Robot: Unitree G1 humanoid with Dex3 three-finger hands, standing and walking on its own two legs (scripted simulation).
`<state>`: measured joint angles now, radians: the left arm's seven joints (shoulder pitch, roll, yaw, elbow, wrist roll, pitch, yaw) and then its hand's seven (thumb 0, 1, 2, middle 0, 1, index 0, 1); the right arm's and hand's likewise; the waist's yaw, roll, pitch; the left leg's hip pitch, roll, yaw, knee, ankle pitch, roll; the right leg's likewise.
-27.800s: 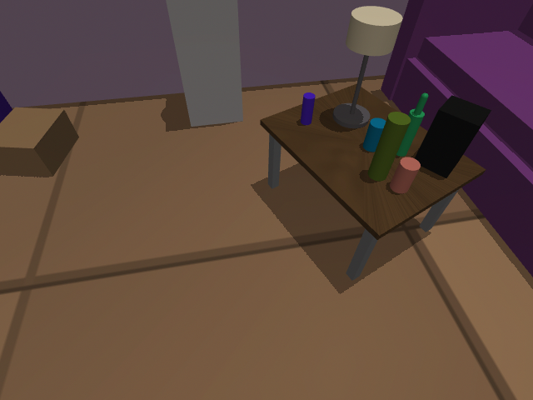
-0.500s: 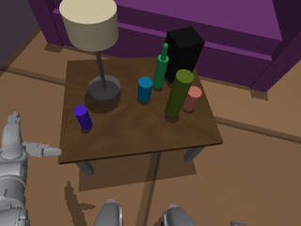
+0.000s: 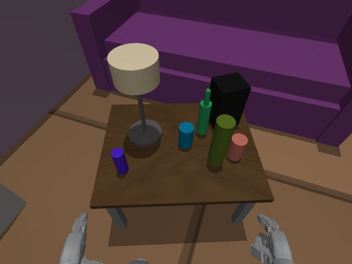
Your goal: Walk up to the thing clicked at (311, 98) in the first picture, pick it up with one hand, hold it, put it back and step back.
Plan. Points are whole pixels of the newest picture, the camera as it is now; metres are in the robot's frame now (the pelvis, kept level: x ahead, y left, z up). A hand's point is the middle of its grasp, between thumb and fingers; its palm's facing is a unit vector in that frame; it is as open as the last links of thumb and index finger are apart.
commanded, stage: home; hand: left
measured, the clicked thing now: (120, 161) +0.53 +0.24 -0.27
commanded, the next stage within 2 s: stand in 1.88 s
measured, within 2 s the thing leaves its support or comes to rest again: neither
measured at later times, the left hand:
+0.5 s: hand (94, 262) +0.15 +0.19 -0.09, palm faces -0.05 -0.94 -0.35, open 17.5 cm
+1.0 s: hand out of the picture +0.06 +0.26 -0.11, palm faces -0.02 -0.92 -0.40, open 17.5 cm
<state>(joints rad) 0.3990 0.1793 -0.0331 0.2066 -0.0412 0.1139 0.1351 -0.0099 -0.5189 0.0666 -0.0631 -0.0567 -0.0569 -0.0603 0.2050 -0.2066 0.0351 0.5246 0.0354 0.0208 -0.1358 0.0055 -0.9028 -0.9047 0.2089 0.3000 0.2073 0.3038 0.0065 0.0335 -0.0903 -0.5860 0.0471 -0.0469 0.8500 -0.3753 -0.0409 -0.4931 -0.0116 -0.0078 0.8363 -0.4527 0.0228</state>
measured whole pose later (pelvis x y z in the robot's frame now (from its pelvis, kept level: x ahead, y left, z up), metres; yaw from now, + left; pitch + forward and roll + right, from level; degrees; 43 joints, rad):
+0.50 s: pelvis +0.00 -0.01 +0.00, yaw +0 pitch +2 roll +0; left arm 0.30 0.27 -0.03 0.47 0.06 0.05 0.04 -0.01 -0.56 0.05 -0.06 -0.05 -0.06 -0.06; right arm 0.21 -0.27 0.00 0.73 -0.06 0.01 -0.04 0.01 -0.90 -0.91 0.21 0.30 0.21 0.30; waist -0.01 0.02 -0.04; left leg -0.48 0.04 -0.03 0.80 -0.36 -0.04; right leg -0.40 -0.02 0.00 0.83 -0.46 0.01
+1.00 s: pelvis +0.00 +0.01 +0.04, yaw +1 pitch -4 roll +0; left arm 0.21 0.33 -0.02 1.00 0.03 0.01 0.04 -0.01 -0.54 0.05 -0.06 -0.05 -0.06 -0.06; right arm 0.19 -0.32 0.00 1.01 -0.03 0.03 -0.01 0.00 -0.91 -0.91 0.21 0.30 0.21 0.30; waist 0.00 0.04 0.04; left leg -0.21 0.02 -0.04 0.48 -0.21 -0.03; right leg -0.12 -0.04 -0.01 0.48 -0.29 0.03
